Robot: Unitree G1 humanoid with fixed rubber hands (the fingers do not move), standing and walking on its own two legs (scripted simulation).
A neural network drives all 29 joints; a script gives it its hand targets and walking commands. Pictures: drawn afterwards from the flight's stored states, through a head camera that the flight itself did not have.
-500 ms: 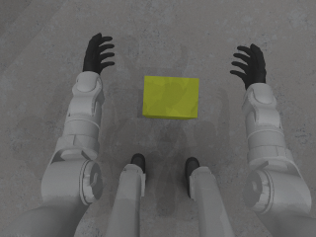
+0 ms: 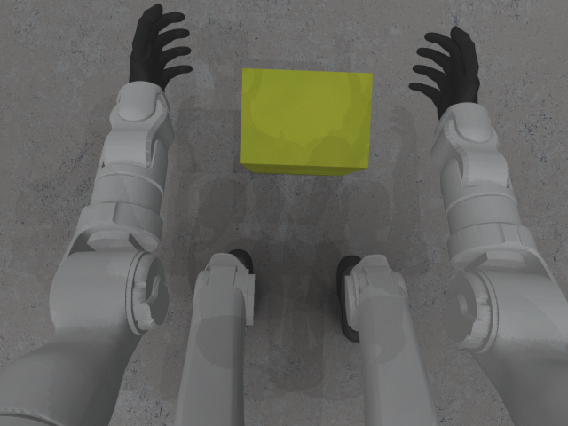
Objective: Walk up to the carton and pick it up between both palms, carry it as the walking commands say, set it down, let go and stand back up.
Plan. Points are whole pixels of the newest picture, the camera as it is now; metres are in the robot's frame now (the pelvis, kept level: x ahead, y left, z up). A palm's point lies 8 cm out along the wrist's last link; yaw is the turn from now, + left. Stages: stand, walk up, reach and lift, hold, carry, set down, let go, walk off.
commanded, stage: reach and lift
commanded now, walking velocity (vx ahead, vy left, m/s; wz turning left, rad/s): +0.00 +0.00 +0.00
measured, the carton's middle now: (301, 133) +0.50 +0.00 -0.39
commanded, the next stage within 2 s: none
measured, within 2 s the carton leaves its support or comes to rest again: neither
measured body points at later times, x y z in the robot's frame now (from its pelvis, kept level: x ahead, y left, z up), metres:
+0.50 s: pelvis -0.02 +0.00 -0.11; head +0.35 +0.02 +0.16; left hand +0.52 +0.19 -0.28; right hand +0.51 -0.17 -0.29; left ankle +0.10 +0.14 -0.49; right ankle +0.09 -0.14 -0.49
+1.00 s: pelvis -0.03 +0.00 -0.14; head +0.35 +0.01 +0.08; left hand +0.52 +0.19 -0.34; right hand +0.51 -0.18 -0.34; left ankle +0.10 +0.14 -0.49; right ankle +0.09 -0.14 -0.49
